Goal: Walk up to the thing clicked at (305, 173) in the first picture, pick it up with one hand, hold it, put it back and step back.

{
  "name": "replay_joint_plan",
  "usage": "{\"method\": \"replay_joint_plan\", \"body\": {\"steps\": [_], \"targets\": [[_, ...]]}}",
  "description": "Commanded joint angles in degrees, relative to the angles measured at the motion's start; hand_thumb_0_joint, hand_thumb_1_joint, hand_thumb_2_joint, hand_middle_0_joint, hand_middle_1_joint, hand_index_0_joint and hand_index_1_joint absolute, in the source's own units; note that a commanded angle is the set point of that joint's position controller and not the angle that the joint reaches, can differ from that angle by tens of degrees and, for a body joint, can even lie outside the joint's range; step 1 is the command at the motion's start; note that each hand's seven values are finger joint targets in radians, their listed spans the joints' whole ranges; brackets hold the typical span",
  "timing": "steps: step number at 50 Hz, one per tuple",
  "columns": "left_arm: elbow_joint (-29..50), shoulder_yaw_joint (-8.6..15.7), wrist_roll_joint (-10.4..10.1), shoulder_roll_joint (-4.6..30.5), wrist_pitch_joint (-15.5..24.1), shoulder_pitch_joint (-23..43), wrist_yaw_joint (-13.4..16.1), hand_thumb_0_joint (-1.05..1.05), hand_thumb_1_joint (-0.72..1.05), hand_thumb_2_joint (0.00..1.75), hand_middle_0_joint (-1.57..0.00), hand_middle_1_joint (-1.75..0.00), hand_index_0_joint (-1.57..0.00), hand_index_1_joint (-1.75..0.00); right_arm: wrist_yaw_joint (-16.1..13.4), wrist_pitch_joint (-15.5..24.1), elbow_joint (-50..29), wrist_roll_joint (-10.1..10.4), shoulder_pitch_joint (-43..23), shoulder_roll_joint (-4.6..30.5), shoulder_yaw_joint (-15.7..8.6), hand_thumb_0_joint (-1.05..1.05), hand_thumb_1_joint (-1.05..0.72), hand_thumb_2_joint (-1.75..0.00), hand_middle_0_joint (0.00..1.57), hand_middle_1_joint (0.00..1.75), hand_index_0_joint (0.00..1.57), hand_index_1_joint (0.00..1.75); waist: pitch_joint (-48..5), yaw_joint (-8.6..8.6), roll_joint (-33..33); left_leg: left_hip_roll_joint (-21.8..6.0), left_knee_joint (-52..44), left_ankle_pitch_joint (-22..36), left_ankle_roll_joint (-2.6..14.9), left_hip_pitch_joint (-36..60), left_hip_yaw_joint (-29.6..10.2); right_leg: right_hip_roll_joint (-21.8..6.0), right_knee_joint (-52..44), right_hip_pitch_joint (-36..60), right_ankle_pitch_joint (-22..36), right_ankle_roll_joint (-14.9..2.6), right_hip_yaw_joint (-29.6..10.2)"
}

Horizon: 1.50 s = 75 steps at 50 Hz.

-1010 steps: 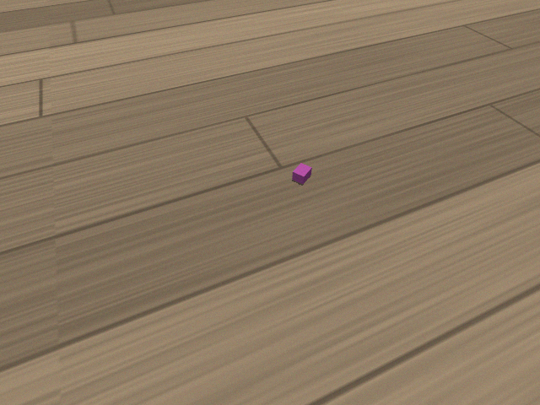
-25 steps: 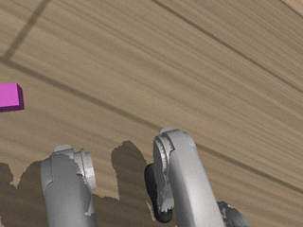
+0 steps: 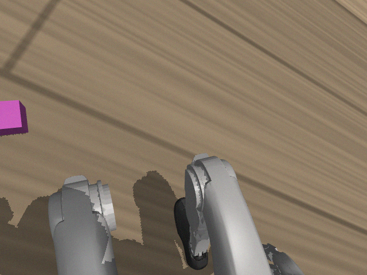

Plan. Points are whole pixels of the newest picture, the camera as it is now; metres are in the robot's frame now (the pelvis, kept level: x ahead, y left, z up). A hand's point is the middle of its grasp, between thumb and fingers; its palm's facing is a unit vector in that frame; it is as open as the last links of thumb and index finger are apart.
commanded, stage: approach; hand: left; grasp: from above
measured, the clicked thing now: (3, 118) +0.47 +0.35 -0.29
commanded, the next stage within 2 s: close in in 0.66 s
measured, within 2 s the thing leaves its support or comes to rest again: neither
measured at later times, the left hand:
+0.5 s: hand out of the picture +0.48 +0.33 -0.16, palm faces -0.39 -0.06 -0.92, open 12.9 cm
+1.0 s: hand out of the picture +0.45 +0.35 -0.19, palm faces -0.49 -0.10 -0.87, open 12.5 cm
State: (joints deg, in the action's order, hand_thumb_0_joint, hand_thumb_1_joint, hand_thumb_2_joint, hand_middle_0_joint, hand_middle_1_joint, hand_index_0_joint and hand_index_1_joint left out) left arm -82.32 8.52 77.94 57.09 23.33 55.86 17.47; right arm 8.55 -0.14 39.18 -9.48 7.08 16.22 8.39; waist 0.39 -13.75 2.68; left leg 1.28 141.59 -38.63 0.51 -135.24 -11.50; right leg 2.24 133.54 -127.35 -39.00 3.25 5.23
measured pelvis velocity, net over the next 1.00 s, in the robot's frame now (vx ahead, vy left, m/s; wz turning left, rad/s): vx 0.00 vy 0.00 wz -0.01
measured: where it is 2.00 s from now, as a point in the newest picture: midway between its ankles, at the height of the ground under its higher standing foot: (149, 259)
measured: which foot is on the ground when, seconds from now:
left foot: down 0.00-1.00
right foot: down 0.00-1.00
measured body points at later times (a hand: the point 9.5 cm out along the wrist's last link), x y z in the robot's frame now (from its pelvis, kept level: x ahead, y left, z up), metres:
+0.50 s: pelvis +0.00 +0.00 +0.00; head +0.24 +0.12 +0.37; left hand +0.50 +0.33 -0.11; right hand +0.07 -0.26 -0.07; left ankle +0.07 +0.12 -0.29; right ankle +0.11 -0.14 -0.28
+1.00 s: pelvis +0.00 +0.00 +0.00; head +0.25 +0.12 +0.35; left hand +0.47 +0.35 -0.14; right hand +0.06 -0.28 -0.07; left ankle +0.07 +0.12 -0.29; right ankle +0.11 -0.14 -0.28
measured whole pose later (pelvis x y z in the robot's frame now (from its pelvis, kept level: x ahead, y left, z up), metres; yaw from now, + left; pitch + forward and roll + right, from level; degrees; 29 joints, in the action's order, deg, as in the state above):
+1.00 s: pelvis +0.00 +0.00 +0.00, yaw +0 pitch +31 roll -13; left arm -84.5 5.9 77.5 56.1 23.2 58.5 18.4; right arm 8.0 0.4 37.7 -10.2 8.4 18.1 9.9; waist 2.6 -15.7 3.9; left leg 1.3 141.7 -38.5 -0.3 -135.1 -12.4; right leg 2.4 133.4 -127.6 -38.4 3.1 5.9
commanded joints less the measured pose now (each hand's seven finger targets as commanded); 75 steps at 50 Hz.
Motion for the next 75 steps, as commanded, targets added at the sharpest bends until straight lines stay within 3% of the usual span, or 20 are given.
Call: {"method": "replay_joint_plan", "body": {"steps": [1,6,12,20,23,30,32,34,36,37,40,48,54,57,59,60,61,64,66,75], "targets": [[9.22,1.93,-1.33,16.16,-0.03,16.48,2.13,0.0,-0.37,0.86,-0.28,-0.76,-0.26,-0.79,-0.83,-0.19,-0.46,0.0,11.14,16.13,-5.01,0.0,-0.9,-0.9,0.2,0.3,0.2,0.3,-38.45,-0.72,-25.07,-0.82,-15.87,11.84,0.31,35.87,5.21,1.21,-10.67,13.12,12.19,-5.13,6.13],[8.2,2.06,-1.37,15.75,-0.18,15.25,1.54,0.0,-0.36,0.86,-0.29,-0.78,-0.27,-0.8,-0.95,-0.28,-2.03,0.07,9.67,17.09,-5.29,0.0,-0.91,-0.9,0.2,0.3,0.2,0.3,-36.13,-1.14,-24.51,-0.87,-16.04,10.91,0.14,34.96,4.53,1.09,-10.6,11.43,11.0,-5.41,6.47],[10.57,-3.22,-2.22,8.39,0.4,21.04,1.86,0.0,-0.35,0.84,-0.27,-0.81,-0.26,-0.82,-0.84,0.04,-0.2,-0.1,12.52,16.68,-5.37,0.0,-0.91,-0.9,0.2,0.3,0.2,0.3,-35.4,-4.38,-24.47,-1.11,-15.91,9.64,-0.07,34.47,4.26,1.26,-11.33,10.34,11.14,-5.23,7.03],[7.68,-0.8,0.94,12.63,-3.66,25.05,7.35,0.0,-0.32,0.83,-0.32,-0.76,-0.3,-0.78,-1.07,0.53,-0.96,-0.04,12.9,15.88,-4.64,0.0,-0.9,-0.9,0.2,0.3,0.2,0.3,-40.62,-2.6,-29.15,-0.94,-17.0,11.76,-0.08,36.55,5.73,1.25,-10.46,11.53,13.9,-5.34,6.32],[2.31,-1.34,0.4,10.7,-6.92,20.83,7.87,0.0,-0.31,0.82,-0.32,-0.75,-0.3,-0.77,-1.12,0.85,-1.22,0.48,12.61,15.49,-4.43,0.0,-0.9,-0.9,0.2,0.3,0.2,0.3,-38.19,-2.48,-27.05,-0.75,-17.64,11.47,0.42,34.29,6.41,1.28,-11.45,12.26,14.15,-5.34,5.73],[4.38,-1.59,-3.41,11.88,-10.16,19.89,3.32,0.0,-0.27,0.78,-0.36,-0.72,-0.34,-0.73,-1.48,1.16,-2.13,1.78,12.47,15.55,-3.93,0.0,-0.91,-0.9,0.2,0.3,0.2,0.3,-39.46,-3.05,-22.52,-0.76,-16.68,10.95,1.43,31.01,6.57,1.29,-12.5,16.63,14.28,-4.83,4.64],[3.23,-2.47,-4.51,9.97,-9.7,19.42,1.56,0.0,-0.28,0.77,-0.35,-0.73,-0.34,-0.74,-1.47,1.29,-2.16,1.86,13.32,15.92,-4.12,0.0,-0.91,-0.9,0.2,0.3,0.2,0.3,-35.71,-4.57,-19.94,-0.7,-16.66,8.87,1.45,28.43,6.35,1.1,-13.29,15.98,12.31,-4.89,4.85],[4.74,-1.05,-4.79,11.45,-8.73,18.45,-0.31,0.0,-0.27,0.78,-0.36,-0.72,-0.35,-0.73,-1.64,1.61,-4.21,1.73,12.25,17.35,-4.33,0.0,-0.91,-0.9,0.2,0.3,0.2,0.3,-34.34,-4.99,-19.09,-0.7,-16.12,8.36,1.22,28.1,6.05,1.04,-13.68,15.63,10.86,-5.18,5.13],[8.32,-1.33,-5.03,12.02,-6.76,19.13,-1.33,0.0,-0.27,0.77,-0.38,-0.7,-0.36,-0.72,-1.71,1.18,-1.67,1.39,14.39,17.01,-4.1,0.0,-0.91,-0.9,0.2,0.3,0.2,0.3,-35.27,-3.51,-22.13,-0.47,-16.23,9.35,0.39,30.44,5.99,0.78,-13.38,15.81,10.9,-5.57,5.2],[7.62,1.38,-4.87,14.76,-6.03,16.4,-1.33,0.0,-0.25,0.75,-0.37,-0.71,-0.37,-0.72,-1.7,1.08,-3.94,1.23,12.64,17.5,-4.44,0.0,-0.91,-0.9,0.2,0.3,0.2,0.3,-36.92,-2.39,-22.41,-0.82,-16.54,9.14,0.17,31.69,5.62,0.95,-13.08,16.21,10.2,-5.63,5.47],[11.43,-0.69,-4.77,11.35,-3.01,19.49,-1.38,0.0,-0.27,0.76,-0.35,-0.73,-0.34,-0.73,-1.58,0.64,-3.53,0.54,13.62,17.28,-4.26,0.0,-0.91,-0.9,0.2,0.3,0.2,0.3,-37.48,-3.97,-23.14,-0.86,-15.3,10.85,-0.06,32.95,5.83,1.02,-13.2,16.48,11.71,-5.61,5.92],[6.63,-1.01,-1.07,13.23,0.83,21.72,4.53,0.0,-0.24,0.81,-0.38,-0.72,-0.36,-0.73,-1.31,0.34,-0.92,-0.91,13.22,17.02,-3.05,0.0,-0.9,-0.9,0.2,0.3,0.2,0.3,-36.31,-4.16,-25.68,-1.35,-14.3,10.82,0.06,35.22,5.4,1.69,-11.46,13.33,11.64,-5.42,7.0],[-2.23,-1.61,1.24,12.47,-0.72,20.85,9.15,0.0,-0.29,0.82,-0.32,-0.7,-0.3,-0.73,-0.87,1.69,-1.16,-1.51,11.46,17.67,-2.48,0.0,-0.9,-0.9,0.2,0.3,0.2,0.3,-31.01,-6.49,-24.1,-1.55,-14.51,9.12,0.24,32.68,4.71,1.84,-9.95,11.06,11.39,-5.04,7.89],[-2.05,-1.46,2.13,13.98,-1.68,22.06,11.05,0.0,-0.28,0.8,-0.34,-0.7,-0.31,-0.72,-0.95,2.69,-1.26,-1.84,10.94,17.51,-1.85,0.0,-0.9,-0.9,0.2,0.3,0.2,0.3,-33.03,-5.9,-26.22,-1.69,-14.34,10.11,0.21,34.25,4.85,1.94,-9.35,12.0,12.52,-5.0,7.65],[-3.67,-0.29,1.92,15.35,-2.38,21.59,12.38,0.0,-0.28,0.8,-0.33,-0.69,-0.31,-0.71,-0.94,3.22,-1.5,-2.11,10.78,18.26,-1.68,0.0,-0.9,-0.9,0.2,0.3,0.2,0.3,-34.04,-6.24,-26.77,-1.76,-14.18,11.16,0.08,34.23,4.47,1.97,-8.56,12.44,13.42,-4.83,8.14],[-5.11,-1.53,1.71,13.51,-2.89,21.29,12.62,0.0,-0.28,0.8,-0.31,-0.72,-0.29,-0.73,-0.82,3.56,-0.79,-2.13,11.38,18.1,-1.5,0.0,-0.9,-0.9,0.2,0.3,0.2,0.3,-32.15,-6.77,-25.71,-1.76,-13.78,11.23,0.11,33.54,4.5,1.95,-8.33,11.49,13.56,-4.8,8.21],[-6.42,0.51,2.1,16.07,-3.33,19.94,13.25,0.0,-0.28,0.8,-0.31,-0.72,-0.29,-0.73,-0.8,3.7,-1.41,-2.32,10.71,18.51,-1.48,0.0,-0.9,-0.9,0.2,0.3,0.2,0.3,-32.03,-7.02,-25.39,-1.91,-13.72,10.34,0.24,32.91,4.28,2.23,-8.45,12.1,12.88,-4.73,8.31],[-5.99,-0.31,2.6,15.99,-4.38,20.38,13.49,0.0,-0.3,0.81,-0.31,-0.73,-0.29,-0.74,-0.76,4.57,-2.01,-2.6,10.51,18.39,-0.93,0.0,-0.9,-0.9,0.2,0.3,0.2,0.3,-31.51,-7.25,-26.4,-1.91,-12.94,9.49,0.38,31.69,4.93,2.29,-8.68,12.97,13.13,-4.72,7.58],[-5.73,1.0,1.23,17.25,-5.0,20.05,13.82,0.0,-0.3,0.81,-0.3,-0.73,-0.28,-0.75,-0.63,5.19,-1.95,-2.52,10.4,19.04,-0.83,0.0,-0.9,-0.9,0.2,0.3,0.2,0.3,-31.6,-7.3,-25.71,-1.92,-12.52,9.64,0.36,31.33,4.6,2.22,-8.29,12.82,13.22,-4.62,8.0],[-2.54,3.43,-0.9,19.86,-5.91,14.96,11.2,0.0,-0.35,0.84,-0.27,-0.75,-0.25,-0.77,-0.12,5.82,-2.4,-2.61,11.74,19.69,-0.84,0.0,-0.9,-0.9,0.2,0.3,0.2,0.3,-33.49,-6.48,-25.93,-2.33,-10.99,13.75,0.0,31.7,4.34,2.45,-8.2,17.18,16.05,-4.73,8.04]]}}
